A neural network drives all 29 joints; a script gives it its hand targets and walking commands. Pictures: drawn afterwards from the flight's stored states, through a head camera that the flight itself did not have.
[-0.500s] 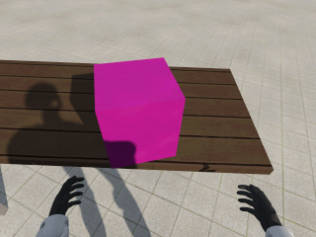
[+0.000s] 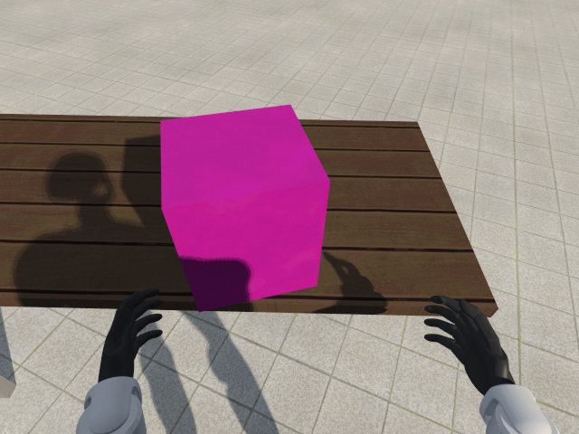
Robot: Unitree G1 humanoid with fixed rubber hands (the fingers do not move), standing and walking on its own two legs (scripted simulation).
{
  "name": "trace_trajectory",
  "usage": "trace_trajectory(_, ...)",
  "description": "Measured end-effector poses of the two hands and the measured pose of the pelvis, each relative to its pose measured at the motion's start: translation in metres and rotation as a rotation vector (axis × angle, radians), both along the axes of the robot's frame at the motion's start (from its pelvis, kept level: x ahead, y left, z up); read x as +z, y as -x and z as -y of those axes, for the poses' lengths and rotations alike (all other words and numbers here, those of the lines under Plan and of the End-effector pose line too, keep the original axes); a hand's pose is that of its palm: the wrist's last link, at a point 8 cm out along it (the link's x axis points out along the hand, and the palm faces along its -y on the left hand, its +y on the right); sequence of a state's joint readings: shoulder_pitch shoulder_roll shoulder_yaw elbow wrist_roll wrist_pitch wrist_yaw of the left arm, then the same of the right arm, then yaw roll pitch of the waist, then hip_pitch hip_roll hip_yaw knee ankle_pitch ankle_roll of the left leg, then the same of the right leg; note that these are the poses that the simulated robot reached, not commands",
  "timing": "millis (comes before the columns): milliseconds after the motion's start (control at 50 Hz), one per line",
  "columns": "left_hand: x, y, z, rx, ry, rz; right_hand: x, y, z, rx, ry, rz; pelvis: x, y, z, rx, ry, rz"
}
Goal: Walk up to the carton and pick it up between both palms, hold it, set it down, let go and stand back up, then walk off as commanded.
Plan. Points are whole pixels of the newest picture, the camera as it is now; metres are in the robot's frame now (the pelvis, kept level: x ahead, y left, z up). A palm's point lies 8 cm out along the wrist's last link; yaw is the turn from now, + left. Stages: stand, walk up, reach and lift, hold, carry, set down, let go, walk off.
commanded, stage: reach and lift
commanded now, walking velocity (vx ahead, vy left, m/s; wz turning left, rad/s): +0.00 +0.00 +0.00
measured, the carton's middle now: (244, 209) +0.46 +0.09 +0.05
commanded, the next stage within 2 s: none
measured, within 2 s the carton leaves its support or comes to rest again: neither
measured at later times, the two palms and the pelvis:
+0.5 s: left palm (134, 317) +0.24 +0.20 +0.09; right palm (453, 291) +0.28 -0.19 +0.09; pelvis +0.00 -0.01 +0.00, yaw +0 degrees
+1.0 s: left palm (123, 249) +0.30 +0.21 +0.15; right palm (430, 220) +0.36 -0.17 +0.14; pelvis +0.00 -0.01 +0.00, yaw -1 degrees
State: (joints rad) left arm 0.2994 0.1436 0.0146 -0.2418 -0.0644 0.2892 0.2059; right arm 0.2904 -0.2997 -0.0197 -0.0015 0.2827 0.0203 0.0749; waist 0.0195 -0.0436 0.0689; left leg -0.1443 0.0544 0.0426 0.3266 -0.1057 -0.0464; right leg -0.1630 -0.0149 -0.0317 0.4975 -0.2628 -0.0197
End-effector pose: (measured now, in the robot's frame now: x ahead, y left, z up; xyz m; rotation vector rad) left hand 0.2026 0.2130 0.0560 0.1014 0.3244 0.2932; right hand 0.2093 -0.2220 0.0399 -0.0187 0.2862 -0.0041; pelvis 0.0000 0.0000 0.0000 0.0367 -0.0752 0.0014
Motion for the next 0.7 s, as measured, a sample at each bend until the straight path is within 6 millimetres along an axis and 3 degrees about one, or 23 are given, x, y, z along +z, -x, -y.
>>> trace_trajectory(180,0.0,-0.001,0.007,0.01,0.034,-0.027,0.008,-0.009,-0.001,-0.005,-0.015,0.014,0.0,-0.001,0.006,-0.004,-0.002,-0.001)
trace_trajectory(480,0.031,-0.038,0.013,-0.001,0.033,-0.031,0.045,-0.072,-0.03,0.033,-0.051,0.08,0.0,-0.003,0.006,-0.007,-0.002,-0.003)
trace_trajectory(700,0.059,-0.062,-0.001,0.045,0.032,-0.006,0.077,-0.104,-0.043,0.048,-0.083,0.128,0.0,-0.003,0.006,-0.008,-0.002,-0.004)
